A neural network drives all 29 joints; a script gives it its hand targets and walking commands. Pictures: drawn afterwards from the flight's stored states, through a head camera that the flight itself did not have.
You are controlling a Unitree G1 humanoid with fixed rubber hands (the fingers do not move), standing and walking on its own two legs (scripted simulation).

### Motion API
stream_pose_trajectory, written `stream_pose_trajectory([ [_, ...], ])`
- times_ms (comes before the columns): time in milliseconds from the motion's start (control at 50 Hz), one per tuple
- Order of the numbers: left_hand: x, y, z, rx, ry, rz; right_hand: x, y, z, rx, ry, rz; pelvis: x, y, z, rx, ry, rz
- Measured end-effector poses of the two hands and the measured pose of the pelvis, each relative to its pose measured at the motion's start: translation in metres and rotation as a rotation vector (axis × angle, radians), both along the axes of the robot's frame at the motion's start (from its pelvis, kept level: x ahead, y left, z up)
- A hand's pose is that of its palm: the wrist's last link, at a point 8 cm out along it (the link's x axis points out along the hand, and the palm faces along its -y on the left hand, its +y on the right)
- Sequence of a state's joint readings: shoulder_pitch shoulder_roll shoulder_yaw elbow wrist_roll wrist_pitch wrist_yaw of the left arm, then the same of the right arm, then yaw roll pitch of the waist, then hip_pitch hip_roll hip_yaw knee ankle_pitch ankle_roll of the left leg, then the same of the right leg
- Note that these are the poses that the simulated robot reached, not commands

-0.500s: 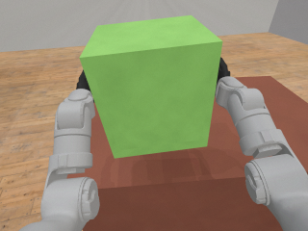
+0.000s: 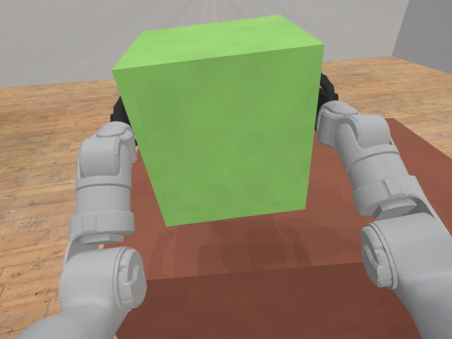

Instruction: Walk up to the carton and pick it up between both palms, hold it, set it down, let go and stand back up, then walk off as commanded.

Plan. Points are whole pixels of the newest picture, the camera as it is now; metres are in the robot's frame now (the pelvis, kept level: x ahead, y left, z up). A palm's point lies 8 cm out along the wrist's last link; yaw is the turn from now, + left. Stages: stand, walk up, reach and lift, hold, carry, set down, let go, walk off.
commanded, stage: hold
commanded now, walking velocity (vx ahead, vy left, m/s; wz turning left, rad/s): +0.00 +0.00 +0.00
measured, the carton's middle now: (223, 119) +0.40 +0.01 +0.27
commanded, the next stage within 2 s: none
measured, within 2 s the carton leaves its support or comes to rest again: neither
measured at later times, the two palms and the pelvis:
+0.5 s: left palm (123, 127) +0.36 +0.17 +0.29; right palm (334, 103) +0.37 -0.16 +0.31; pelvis -0.01 +0.00 +0.00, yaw +0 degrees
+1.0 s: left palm (123, 125) +0.37 +0.17 +0.29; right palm (333, 99) +0.37 -0.16 +0.32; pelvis -0.01 -0.01 +0.00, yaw +0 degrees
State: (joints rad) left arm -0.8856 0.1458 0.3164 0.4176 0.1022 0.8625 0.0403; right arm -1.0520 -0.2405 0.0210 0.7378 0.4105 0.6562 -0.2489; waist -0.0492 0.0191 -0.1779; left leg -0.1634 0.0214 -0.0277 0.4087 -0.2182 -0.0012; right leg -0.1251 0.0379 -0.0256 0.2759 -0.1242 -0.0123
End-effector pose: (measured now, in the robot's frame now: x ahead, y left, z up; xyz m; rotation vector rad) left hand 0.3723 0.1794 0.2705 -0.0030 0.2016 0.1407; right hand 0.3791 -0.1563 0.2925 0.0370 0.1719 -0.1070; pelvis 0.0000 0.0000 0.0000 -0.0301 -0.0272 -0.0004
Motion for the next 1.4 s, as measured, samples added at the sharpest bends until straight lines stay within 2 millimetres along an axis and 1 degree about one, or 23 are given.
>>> stream_pose_trajectory([
  [200,-0.001,0.000,0.008,-0.015,0.013,-0.008,-0.004,0.001,0.014,-0.001,0.014,-0.011,-0.007,-0.002,0.000,0.002,0.009,0.004],
  [440,-0.008,-0.006,0.014,0.008,-0.003,-0.012,-0.010,-0.005,0.021,-0.015,0.001,-0.008,-0.007,-0.003,0.000,0.001,0.013,-0.001],
  [580,-0.009,-0.007,0.014,-0.021,0.019,-0.013,-0.012,-0.007,0.021,-0.011,0.025,-0.015,-0.008,-0.003,-0.001,0.002,0.003,-0.003],
  [680,-0.010,-0.007,0.022,-0.008,-0.004,-0.007,-0.012,-0.006,0.026,-0.008,0.002,-0.008,-0.009,-0.004,-0.001,0.001,0.009,-0.003],
  [920,-0.006,-0.007,0.019,-0.015,0.006,-0.015,-0.011,-0.006,0.029,-0.026,0.014,-0.013,-0.007,-0.007,-0.001,-0.001,0.020,0.001],
  [1040,-0.005,-0.006,0.018,-0.010,0.014,-0.013,-0.008,-0.006,0.028,-0.016,0.023,-0.014,-0.006,-0.007,-0.001,0.000,0.020,0.006],
  [1240,-0.006,-0.001,0.015,-0.011,0.012,-0.010,-0.008,-0.001,0.023,-0.024,0.023,-0.008,-0.003,-0.004,-0.001,-0.001,0.019,0.009],
  [1400,-0.008,0.003,0.018,-0.011,0.007,-0.003,-0.008,0.004,0.025,-0.019,0.019,-0.002,-0.003,-0.001,-0.001,-0.002,0.015,0.005],
])
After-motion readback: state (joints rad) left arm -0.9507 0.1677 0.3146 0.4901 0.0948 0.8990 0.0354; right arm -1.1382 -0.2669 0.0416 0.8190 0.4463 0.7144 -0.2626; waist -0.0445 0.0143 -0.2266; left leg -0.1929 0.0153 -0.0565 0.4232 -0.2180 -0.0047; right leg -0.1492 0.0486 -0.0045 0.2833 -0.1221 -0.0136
